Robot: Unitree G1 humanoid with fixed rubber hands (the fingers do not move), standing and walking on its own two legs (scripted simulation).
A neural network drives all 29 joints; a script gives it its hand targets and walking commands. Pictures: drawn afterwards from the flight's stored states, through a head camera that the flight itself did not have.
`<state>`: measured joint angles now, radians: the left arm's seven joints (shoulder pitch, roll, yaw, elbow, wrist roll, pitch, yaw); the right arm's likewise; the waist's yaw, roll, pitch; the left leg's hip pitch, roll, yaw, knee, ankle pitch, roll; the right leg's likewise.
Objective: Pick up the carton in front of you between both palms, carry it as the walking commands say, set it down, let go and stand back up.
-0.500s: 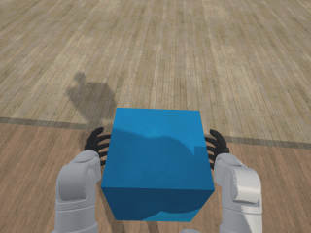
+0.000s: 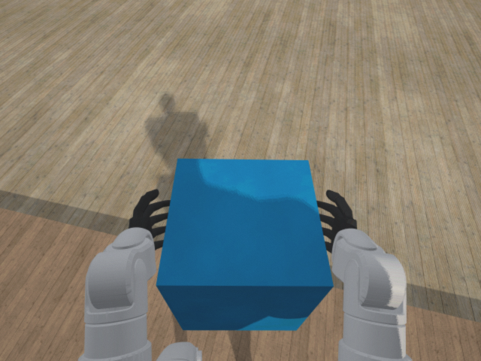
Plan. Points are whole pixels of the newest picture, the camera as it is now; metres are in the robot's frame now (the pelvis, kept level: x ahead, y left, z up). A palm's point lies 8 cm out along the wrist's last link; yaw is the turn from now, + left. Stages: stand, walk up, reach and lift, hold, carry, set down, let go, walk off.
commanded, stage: carry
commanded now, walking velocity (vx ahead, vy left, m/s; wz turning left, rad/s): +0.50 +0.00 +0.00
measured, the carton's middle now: (241, 250) +0.29 +0.01 +0.00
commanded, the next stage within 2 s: none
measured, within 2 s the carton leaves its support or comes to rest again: neither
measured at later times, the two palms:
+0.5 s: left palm (181, 77) +0.69 +0.16 +0.07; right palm (308, 85) +0.66 -0.13 +0.08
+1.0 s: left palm (184, 38) +0.86 +0.18 +0.08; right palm (295, 40) +0.85 -0.12 +0.09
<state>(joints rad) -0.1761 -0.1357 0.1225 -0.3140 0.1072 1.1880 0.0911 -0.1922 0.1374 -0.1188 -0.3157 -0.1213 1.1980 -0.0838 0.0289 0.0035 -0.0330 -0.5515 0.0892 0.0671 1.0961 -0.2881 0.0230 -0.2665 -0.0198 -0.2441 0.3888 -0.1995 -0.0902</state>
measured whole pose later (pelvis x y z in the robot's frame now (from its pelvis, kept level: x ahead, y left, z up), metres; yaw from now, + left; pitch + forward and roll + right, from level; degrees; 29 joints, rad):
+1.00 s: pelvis +0.48 +0.03 -0.02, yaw -2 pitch +6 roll +0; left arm -0.65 -0.03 0.24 -0.02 0.05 1.17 0.13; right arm -0.64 0.07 -0.24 -0.04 -0.10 1.17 -0.12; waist 0.02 -0.02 0.04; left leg -0.40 -0.03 0.04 0.59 -0.29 0.05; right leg -0.38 0.02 -0.06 0.64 -0.31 -0.04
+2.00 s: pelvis +0.70 -0.03 -0.13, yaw +0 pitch +8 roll +6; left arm -0.53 -0.06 0.26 0.02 0.07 1.07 0.12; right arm -0.57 0.04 -0.16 0.07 -0.04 1.06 -0.15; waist -0.04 -0.05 0.07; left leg -0.42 -0.04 0.02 1.26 -0.73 -0.01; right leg -0.52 -0.02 -0.03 0.50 -0.10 -0.09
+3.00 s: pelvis +0.59 +0.02 -0.13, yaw -2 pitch +2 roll +4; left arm -0.63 -0.02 0.23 0.18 0.09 1.19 0.09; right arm -0.70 -0.03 -0.15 0.26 -0.02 1.19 -0.15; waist -0.05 -0.02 -0.04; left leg -0.49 -0.06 0.08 1.33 -0.82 0.07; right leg -0.43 -0.04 0.02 0.48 -0.09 -0.02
